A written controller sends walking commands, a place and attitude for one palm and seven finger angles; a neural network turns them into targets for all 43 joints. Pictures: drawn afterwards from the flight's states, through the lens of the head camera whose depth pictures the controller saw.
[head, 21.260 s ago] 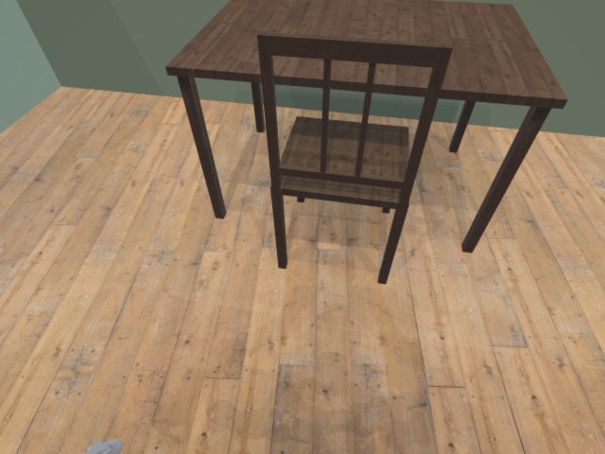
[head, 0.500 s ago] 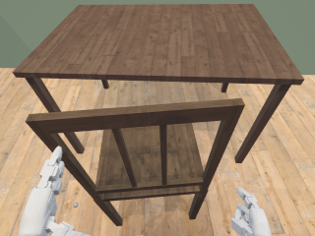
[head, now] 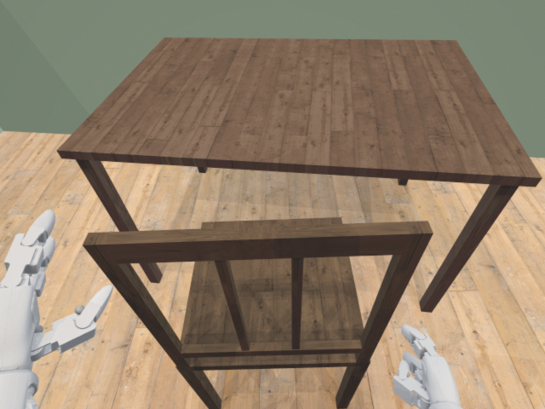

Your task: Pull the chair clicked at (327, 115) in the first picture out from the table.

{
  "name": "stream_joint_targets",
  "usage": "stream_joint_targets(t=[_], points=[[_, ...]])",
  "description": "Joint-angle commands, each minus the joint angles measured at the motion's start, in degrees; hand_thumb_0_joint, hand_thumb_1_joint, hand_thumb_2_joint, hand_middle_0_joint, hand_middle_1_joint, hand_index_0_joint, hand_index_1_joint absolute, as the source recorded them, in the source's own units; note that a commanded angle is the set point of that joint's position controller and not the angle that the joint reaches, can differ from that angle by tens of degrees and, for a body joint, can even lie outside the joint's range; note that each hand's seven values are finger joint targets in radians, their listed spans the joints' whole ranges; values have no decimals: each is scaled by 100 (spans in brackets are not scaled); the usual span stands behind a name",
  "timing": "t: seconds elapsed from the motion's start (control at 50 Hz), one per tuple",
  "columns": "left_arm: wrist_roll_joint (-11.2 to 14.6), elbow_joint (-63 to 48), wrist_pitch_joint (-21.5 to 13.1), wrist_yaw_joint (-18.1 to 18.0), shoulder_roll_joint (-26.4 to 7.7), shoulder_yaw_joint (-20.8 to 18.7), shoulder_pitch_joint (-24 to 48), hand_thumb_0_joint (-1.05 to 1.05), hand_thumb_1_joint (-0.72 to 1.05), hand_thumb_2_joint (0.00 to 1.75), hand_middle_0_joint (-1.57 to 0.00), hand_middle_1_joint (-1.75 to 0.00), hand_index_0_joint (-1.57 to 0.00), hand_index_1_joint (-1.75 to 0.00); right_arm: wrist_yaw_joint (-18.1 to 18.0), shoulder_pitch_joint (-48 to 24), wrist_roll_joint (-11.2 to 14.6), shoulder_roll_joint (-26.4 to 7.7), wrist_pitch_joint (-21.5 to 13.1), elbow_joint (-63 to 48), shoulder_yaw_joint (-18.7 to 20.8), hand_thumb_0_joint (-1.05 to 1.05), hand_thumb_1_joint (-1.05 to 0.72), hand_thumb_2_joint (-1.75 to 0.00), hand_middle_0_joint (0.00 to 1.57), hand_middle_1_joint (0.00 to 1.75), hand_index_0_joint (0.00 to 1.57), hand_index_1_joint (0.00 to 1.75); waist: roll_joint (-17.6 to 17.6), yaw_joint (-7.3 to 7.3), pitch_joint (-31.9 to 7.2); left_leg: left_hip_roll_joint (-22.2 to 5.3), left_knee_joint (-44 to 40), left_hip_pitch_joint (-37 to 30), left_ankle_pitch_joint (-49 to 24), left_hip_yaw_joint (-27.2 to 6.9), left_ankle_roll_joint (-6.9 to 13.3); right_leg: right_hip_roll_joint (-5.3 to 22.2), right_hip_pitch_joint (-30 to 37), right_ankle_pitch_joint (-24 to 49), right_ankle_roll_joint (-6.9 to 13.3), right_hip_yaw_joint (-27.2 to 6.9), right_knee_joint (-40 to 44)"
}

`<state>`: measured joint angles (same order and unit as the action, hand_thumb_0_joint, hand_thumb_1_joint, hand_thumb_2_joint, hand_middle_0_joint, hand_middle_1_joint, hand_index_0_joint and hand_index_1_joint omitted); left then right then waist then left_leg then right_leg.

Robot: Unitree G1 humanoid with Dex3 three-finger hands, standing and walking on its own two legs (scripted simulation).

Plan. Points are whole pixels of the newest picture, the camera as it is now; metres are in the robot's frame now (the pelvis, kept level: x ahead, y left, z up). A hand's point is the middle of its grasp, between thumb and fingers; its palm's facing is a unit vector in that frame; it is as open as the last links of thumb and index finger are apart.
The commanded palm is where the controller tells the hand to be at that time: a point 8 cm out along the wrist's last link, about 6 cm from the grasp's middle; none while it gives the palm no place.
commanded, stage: draw the hand back to the body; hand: left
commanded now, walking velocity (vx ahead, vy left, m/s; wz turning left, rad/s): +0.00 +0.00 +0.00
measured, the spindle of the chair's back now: (235, 310) +0.29 +0.11 -0.06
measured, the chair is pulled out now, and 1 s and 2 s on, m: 0.18 0.18 0.18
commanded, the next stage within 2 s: step back with the hand held close in 0.48 s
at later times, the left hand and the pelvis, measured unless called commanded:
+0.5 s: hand (66, 290) +0.19 +0.26 +0.16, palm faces +0.42 -0.79 -0.44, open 7.5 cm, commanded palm +0.14 +0.30 +0.18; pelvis +0.00 +0.00 +0.01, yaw -1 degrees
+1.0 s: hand (57, 311) +0.17 +0.26 +0.15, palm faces +0.29 -0.77 -0.57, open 7.4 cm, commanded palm +0.12 +0.30 +0.18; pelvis -0.03 +0.01 +0.01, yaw -2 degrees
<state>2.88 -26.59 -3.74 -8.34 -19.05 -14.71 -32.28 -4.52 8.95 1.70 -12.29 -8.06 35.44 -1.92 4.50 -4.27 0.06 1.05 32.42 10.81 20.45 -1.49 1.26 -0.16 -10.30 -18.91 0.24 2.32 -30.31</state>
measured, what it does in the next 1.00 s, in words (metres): stands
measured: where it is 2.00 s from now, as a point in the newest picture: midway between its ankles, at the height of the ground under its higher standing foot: outside the picture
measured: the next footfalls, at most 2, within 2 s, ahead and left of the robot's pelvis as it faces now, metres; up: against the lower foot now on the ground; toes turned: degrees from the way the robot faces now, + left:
none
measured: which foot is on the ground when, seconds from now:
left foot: down 0.00-1.00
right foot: down 0.00-1.00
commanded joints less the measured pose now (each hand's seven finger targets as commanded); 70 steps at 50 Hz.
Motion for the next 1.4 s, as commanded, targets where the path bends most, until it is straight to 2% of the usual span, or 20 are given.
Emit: stream_joint_targets(t=[0.0,0.02,0.08,0.16,0.3,0.54,0.58,0.6,0.62,0.66,0.72,0.8,0.92,0.94,1.02,1.08,1.14,1.22,1.34,1.38], points=[[50,-1148,-394,-49,-1052,-1025,374,0,75,83,-18,-27,-18,-27,-22,-661,-35,-586,-251,-797,294,0,-90,-90,20,30,20,30,-170,61,-571,-315,-521,-416,-2493,-41,23,199,325,2095,126,-68,505],[48,-1194,-391,-49,-1127,-1120,427,0,79,85,-19,-28,-19,-28,0,-707,-29,-591,-258,-765,286,0,-90,-90,20,30,20,30,198,43,-560,-295,-530,-442,-2564,-6,7,198,396,2157,151,-121,542],[88,-1187,-433,-54,-1212,-1294,651,0,90,90,-20,-30,-20,-30,18,-682,-36,-589,-232,-716,297,0,-90,-90,20,30,20,30,-97,49,-549,-345,-632,-547,-2788,-26,-3,197,481,2278,135,-49,609],[110,-778,-392,38,-846,-1015,384,0,90,90,-20,-30,-20,-30,79,-693,-36,-630,-145,-669,358,0,-90,-90,20,30,20,30,-352,69,-344,-379,-720,-504,-2818,-16,10,189,467,2269,112,-15,701],[60,-1273,-487,-8,-1176,-1222,552,0,90,90,-20,-30,-20,-30,57,-742,-40,-631,-180,-717,364,0,-90,-90,20,30,20,30,65,19,-665,-342,-821,-659,-2664,1,12,203,629,2122,136,-76,756],[67,-1019,-476,11,-977,-1096,531,0,90,90,-20,-30,-20,-30,70,-770,-37,-638,-204,-641,379,0,-90,-90,20,30,20,30,-214,59,-351,-342,-874,-513,-2274,10,19,185,519,1950,146,-79,853],[84,-1186,-508,-6,-1109,-1160,845,0,90,90,-20,-30,-20,-30,62,-781,-34,-668,-206,-654,367,0,-90,-90,20,30,20,30,-87,68,-429,-326,-903,-536,-2158,-4,22,192,532,1862,148,-103,854],[165,-1807,-828,-48,-2350,-2247,1912,0,90,90,-20,-30,-20,-30,35,-558,23,-758,-125,-815,376,0,-90,-90,20,30,20,30,83,245,-100,-514,-823,-375,-1691,-199,131,489,145,2358,160,-849,1092],[146,-1513,-915,-26,-2268,-2244,1902,0,90,90,-20,-30,-20,-30,17,-555,-13,-652,-94,-707,321,0,-90,-90,20,30,20,30,134,272,-38,-474,-824,-310,-1452,-273,115,588,139,2453,212,-916,1090],[155,-687,-847,75,-1371,-1612,843,0,90,90,-20,-30,-20,-30,26,-588,-27,-676,-25,-754,351,0,-90,-90,20,30,20,30,-24,300,-97,-534,-837,-375,-1635,-262,108,610,74,2410,153,-835,1008],[133,-465,-786,142,-983,-1317,37,0,90,90,-20,-30,-20,-30,54,-637,-43,-714,113,-852,419,0,-90,-90,20,30,20,30,4,273,-532,-658,-864,-497,-2538,-239,123,550,253,2697,66,-640,797],[95,-854,-767,106,-1259,-1505,-201,0,90,90,-20,-30,-20,-30,19,-657,-46,-735,295,-1017,498,0,-90,-90,20,30,20,30,-360,267,-788,-800,-854,-340,-3000,-326,113,567,262,2678,31,-508,581],[111,-1449,-901,-18,-1712,-1906,-231,0,90,90,-20,-30,-20,-30,-37,-672,-21,-678,265,-1061,515,0,-90,-90,20,30,20,30,216,240,-960,-873,-828,-123,-2984,-454,143,538,136,2173,74,-532,265],[123,-1411,-919,-21,-1578,-1820,-272,0,90,90,-20,-30,-20,-30,-38,-613,-20,-635,245,-1070,501,0,-90,-90,20,30,20,30,258,252,-923,-899,-830,-77,-2951,-452,142,530,75,1997,58,-472,226],[143,-1115,-876,-58,-1463,-1803,-386,0,90,90,-20,-30,-20,-30,-47,-583,-15,-692,195,-998,563,0,-90,-90,20,30,20,30,10,288,-815,-915,-826,192,-2357,-505,157,511,-71,1663,77,-583,255],[142,-1082,-852,-64,-1349,-1620,-238,0,90,90,-20,-30,-20,-30,-53,-508,3,-728,189,-993,582,0,-90,-90,20,30,20,30,-442,359,-689,-741,-529,460,-1399,-457,115,741,-232,1801,197,-888,531],[139,-1032,-826,-109,-1302,-1537,-192,0,90,90,-20,-30,-20,-30,-36,-449,11,-691,177,-975,576,0,-90,-90,20,30,20,30,-719,416,-576,-509,-213,567,-448,-371,89,1020,-586,1136,345,-1244,944],[89,-1323,-875,-229,-1641,-1780,-121,0,90,90,-20,-30,-20,-30,-74,-525,17,-761,157,-1010,569,0,-90,-90,20,30,20,30,-391,415,-406,-601,-589,873,204,-613,164,831,-801,193,278,-1083,943],[23,-1305,-975,-256,-1525,-1810,-162,0,90,90,-20,-30,-20,-30,-109,-538,2,-731,63,-1108,471,0,-90,-90,20,30,20,30,395,338,-425,-1005,-1482,1964,933,-915,341,290,157,320,-26,-493,38],[-8,-1305,-1012,-247,-1515,-1802,-68,0,90,90,-20,-30,-20,-30,-93,-484,-21,-776,21,-1110,494,0,-90,-90,20,30,20,30,282,344,-292,-996,-1400,2213,1015,-886,352,296,187,466,-10,-565,-16]])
